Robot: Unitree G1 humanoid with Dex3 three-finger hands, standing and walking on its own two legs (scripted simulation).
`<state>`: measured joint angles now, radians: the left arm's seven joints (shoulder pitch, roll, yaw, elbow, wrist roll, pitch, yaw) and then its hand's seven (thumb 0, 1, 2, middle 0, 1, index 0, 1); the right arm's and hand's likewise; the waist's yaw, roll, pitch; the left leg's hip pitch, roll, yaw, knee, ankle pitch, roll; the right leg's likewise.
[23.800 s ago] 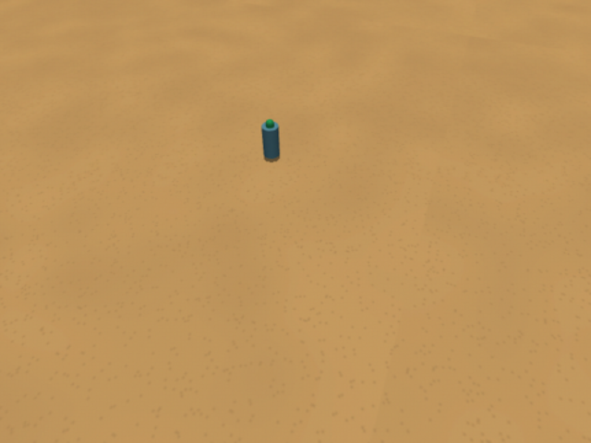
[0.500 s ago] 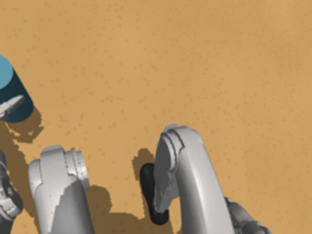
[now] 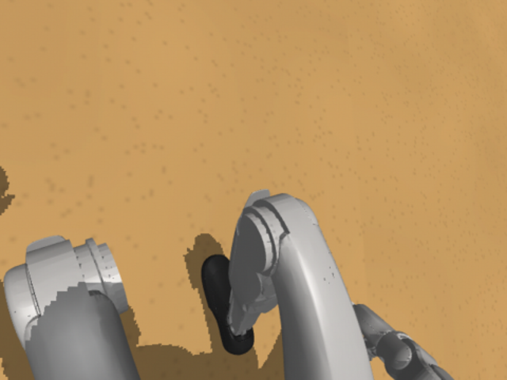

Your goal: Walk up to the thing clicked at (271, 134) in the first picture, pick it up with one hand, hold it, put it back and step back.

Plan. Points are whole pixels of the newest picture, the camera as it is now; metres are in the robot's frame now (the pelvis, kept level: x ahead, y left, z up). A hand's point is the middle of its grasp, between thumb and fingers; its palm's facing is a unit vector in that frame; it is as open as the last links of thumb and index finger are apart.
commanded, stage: lower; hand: left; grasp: from the side
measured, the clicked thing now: out of the picture +0.46 +0.30 -0.17
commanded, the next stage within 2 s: loosen in 0.24 s
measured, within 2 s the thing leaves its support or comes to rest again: rests again in 1.28 s
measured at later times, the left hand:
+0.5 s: hand out of the picture +0.45 +0.30 -0.17, palm faces +0.39 -0.92 -0.01, open 11.8 cm
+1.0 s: hand out of the picture +0.47 +0.31 -0.15, palm faces +0.40 -0.92 +0.01, open 16.7 cm
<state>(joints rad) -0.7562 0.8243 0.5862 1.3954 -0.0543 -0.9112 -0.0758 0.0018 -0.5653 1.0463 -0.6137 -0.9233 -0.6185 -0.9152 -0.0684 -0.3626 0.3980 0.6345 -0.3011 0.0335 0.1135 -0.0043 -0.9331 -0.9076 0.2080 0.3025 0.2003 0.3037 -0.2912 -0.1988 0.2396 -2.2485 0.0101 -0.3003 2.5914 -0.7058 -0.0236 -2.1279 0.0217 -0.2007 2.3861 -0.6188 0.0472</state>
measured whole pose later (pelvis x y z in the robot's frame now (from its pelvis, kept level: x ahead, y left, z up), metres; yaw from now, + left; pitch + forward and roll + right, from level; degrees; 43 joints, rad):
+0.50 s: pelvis -0.01 +0.01 +0.00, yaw -2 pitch +15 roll -16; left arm -0.76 0.88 0.55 1.49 -0.06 -0.99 -0.03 0.00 -0.54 0.99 -0.63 -0.88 -0.64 -0.87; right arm -0.12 -0.37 0.48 0.59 -0.34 0.04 0.11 0.00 -0.92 -0.90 0.21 0.30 0.20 0.30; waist -0.29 -0.24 0.28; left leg -2.23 0.02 -0.34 2.62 -0.70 -0.01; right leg -2.09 0.05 -0.23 2.38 -0.59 0.07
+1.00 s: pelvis -0.01 +0.01 +0.00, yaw -3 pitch +16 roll -17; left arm -0.78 0.91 0.56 1.47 -0.08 -1.00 -0.05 -0.01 -0.59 0.12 -0.25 -0.19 -0.26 -0.18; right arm -0.12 -0.38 0.50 0.54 -0.33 0.06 0.12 -0.01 -0.91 -0.90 0.21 0.30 0.20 0.30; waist -0.30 -0.25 0.28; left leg -2.23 0.02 -0.35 2.62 -0.71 -0.01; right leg -2.09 0.05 -0.24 2.36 -0.59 0.07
